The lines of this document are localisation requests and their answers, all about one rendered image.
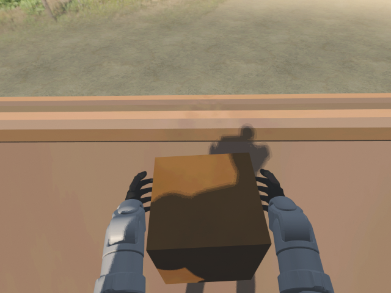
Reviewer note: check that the right robot hand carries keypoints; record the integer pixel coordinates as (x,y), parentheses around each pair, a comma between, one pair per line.
(273,189)

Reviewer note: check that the robot right forearm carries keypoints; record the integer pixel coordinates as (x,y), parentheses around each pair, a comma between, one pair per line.
(300,266)

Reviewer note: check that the carton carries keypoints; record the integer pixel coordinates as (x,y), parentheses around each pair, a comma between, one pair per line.
(206,220)

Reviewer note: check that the left robot hand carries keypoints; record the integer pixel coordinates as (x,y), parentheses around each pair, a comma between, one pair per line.
(135,191)

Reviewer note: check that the robot left forearm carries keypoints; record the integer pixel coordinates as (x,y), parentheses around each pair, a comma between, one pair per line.
(123,252)

